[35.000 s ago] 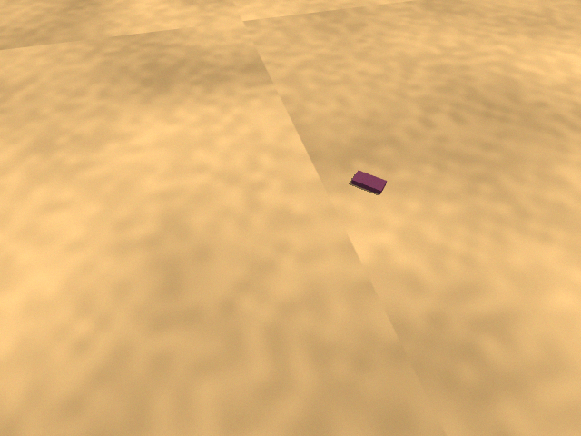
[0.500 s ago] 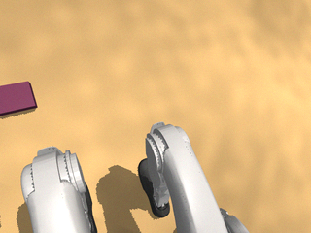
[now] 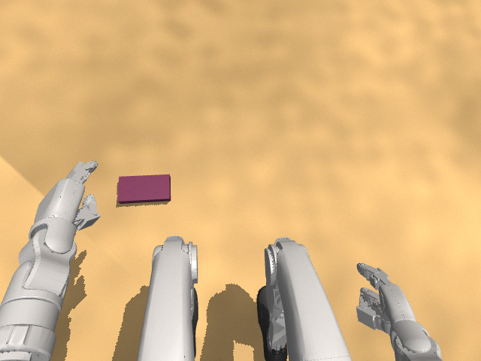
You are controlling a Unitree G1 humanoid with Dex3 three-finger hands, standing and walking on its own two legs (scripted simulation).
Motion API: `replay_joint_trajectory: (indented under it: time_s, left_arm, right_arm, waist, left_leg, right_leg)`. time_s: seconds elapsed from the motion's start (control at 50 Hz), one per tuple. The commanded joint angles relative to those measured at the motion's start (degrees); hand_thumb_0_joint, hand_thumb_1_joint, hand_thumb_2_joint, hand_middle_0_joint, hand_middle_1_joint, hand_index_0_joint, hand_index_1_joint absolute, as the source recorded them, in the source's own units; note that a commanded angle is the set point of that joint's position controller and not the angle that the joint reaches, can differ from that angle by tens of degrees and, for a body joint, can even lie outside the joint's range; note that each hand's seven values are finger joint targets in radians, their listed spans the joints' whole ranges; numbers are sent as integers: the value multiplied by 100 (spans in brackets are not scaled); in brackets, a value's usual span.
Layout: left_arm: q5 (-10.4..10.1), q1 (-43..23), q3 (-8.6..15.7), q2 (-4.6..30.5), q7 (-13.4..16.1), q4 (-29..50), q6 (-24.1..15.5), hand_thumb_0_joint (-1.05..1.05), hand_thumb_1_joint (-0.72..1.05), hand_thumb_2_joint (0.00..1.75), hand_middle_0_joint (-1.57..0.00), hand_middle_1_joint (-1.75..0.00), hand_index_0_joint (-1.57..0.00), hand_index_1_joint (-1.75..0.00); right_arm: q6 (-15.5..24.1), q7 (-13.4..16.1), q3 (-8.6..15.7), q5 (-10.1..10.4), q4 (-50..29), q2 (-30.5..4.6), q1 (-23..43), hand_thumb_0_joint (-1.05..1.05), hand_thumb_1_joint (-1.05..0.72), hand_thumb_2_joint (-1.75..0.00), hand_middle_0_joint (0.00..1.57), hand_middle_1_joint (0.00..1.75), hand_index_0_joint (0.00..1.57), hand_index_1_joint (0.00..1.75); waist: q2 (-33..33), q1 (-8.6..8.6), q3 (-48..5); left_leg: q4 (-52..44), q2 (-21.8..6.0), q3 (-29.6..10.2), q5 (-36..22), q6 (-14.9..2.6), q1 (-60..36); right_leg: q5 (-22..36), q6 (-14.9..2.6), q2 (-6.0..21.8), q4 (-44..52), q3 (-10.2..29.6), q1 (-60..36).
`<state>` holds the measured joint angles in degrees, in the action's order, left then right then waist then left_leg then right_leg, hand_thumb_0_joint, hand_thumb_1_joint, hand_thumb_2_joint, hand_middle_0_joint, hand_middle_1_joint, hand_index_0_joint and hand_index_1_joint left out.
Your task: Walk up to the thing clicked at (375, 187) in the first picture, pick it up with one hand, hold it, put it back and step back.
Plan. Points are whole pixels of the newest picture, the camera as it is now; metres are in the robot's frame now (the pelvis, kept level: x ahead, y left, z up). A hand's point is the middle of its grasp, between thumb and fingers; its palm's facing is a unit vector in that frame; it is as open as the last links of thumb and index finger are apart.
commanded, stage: home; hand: left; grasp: from above
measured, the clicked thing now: (145, 188) +0.50 +0.26 -0.47
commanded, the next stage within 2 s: none
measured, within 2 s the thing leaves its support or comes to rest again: neither
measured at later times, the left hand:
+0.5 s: hand (55, 254) +0.26 +0.21 +0.10, palm faces +0.13 -0.96 -0.23, open 7.4 cm
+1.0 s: hand (9, 296) +0.22 +0.20 +0.18, palm faces +0.16 -0.97 -0.19, open 7.4 cm
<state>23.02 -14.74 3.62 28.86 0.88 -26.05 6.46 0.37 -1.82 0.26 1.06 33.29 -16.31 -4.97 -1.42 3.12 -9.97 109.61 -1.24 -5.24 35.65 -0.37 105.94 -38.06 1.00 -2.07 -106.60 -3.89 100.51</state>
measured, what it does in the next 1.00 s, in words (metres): rises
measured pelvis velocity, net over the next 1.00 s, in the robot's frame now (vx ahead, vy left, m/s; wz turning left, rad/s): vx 0.08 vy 0.00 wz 0.11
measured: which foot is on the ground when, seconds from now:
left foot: down 0.00-1.00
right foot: down 0.00-1.00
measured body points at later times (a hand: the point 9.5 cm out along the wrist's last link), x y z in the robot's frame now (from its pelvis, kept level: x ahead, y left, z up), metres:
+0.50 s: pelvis +0.06 +0.00 +0.18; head +0.13 +0.03 +0.62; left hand +0.25 +0.26 +0.12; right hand +0.23 -0.22 +0.10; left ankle +0.09 +0.12 -0.45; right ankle +0.08 -0.13 -0.45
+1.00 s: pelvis +0.08 +0.00 +0.23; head +0.10 +0.01 +0.68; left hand +0.21 +0.25 +0.20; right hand +0.28 -0.21 +0.17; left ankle +0.09 +0.12 -0.45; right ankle +0.08 -0.13 -0.45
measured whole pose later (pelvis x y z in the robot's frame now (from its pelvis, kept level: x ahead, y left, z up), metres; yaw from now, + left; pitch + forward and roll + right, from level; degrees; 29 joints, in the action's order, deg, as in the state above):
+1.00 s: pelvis +0.08 +0.00 +0.23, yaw +6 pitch +10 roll -3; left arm -2.9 28.9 1.6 12.7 0.9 7.7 26.0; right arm 12.4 10.2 -2.7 0.1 28.8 -12.6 -15.3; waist -2.6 1.6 -8.9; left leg 58.3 -0.3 -3.7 27.4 -0.3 40.9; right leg -28.7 0.7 -0.5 -54.2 -2.8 35.5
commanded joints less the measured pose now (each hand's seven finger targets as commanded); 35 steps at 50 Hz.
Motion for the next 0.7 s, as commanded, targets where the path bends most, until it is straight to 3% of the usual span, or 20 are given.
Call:
replay_joint_trajectory:
  time_s: [0.0,0.08,0.1,0.14,0.2,0.34,0.44,0.56,0.68]
  left_arm:
    - [-695,-538,433,769,251,1650,100,0,90,90,-20,-30,-20,-30]
    - [-1261,97,363,384,300,1991,391,0,90,90,-20,-30,-20,-30]
    - [-1423,178,500,467,332,2220,443,0,90,90,-20,-30,-20,-30]
    - [-1652,687,466,281,363,2172,592,0,90,90,-20,-30,-20,-30]
    - [-1945,1047,479,84,403,2515,799,0,90,90,-20,-30,-20,-30]
    - [-2490,2155,463,-486,427,3030,1248,0,90,90,-20,-30,-20,-30]
    - [-2681,3031,418,-779,388,3494,1428,0,90,90,-20,-30,-20,-30]
    - [-2708,4018,229,-1027,323,4096,1583,0,90,90,-20,-30,-20,-30]
    - [-2668,4391,121,-1115,214,4458,1703,0,90,90,-20,-30,-20,-30]
  right_arm:
    - [368,254,318,111,-526,-846,-415,0,-90,-90,20,30,20,30]
    - [516,404,270,138,-648,-728,-297,0,-90,-90,20,30,20,30]
    - [552,445,243,144,-689,-725,-236,0,-90,-90,20,30,20,30]
    - [610,520,198,162,-737,-639,-207,0,-90,-90,20,30,20,30]
    - [693,639,133,187,-813,-543,-264,0,-90,-90,20,30,20,30]
    - [929,1006,-30,185,-846,-381,-551,0,-90,-90,20,30,20,30]
    - [1082,1192,-69,118,-948,-307,-805,0,-90,-90,20,30,20,30]
    - [1227,1302,-53,52,-1115,-210,-964,0,-90,-90,20,30,20,30]
    - [1337,1325,-21,7,-1232,-231,-939,0,-90,-90,20,30,20,30]
  waist:
    - [-859,173,-2861]
    - [-739,215,-2585]
    - [-796,146,-2634]
    - [-636,175,-2390]
    - [-602,166,-2360]
    - [-555,144,-1693]
    - [-614,73,-1439]
    - [-434,19,-1079]
    - [-121,-4,-541]
  left_leg:
    - [-2293,-51,-140,6,-101,-3331]
    - [-2800,-32,-77,-21,-101,-3796]
    - [-2961,-23,-120,58,-100,-3992]
    - [-3233,5,-72,18,-109,-4142]
    - [-3585,25,-8,-337,-104,-4635]
    - [-4611,30,-27,-851,-53,-5652]
    - [-5196,29,31,-1750,-4,-6460]
    - [-5677,64,140,-2409,-8,-7000]
    - [-5983,68,164,-2388,-42,-7210]
  right_leg:
    - [603,-258,-65,1952,22,-1859]
    - [590,-244,-54,2552,104,-2427]
    - [551,-239,-41,2674,135,-2612]
    - [541,-234,-35,3031,159,-2980]
    - [831,-231,-24,3496,192,-3539]
    - [1264,-214,1,4498,161,-4640]
    - [1991,-199,-19,5027,70,-5427]
    - [2528,-182,-50,5650,0,-6232]
    - [2475,-140,-60,5997,-54,-6446]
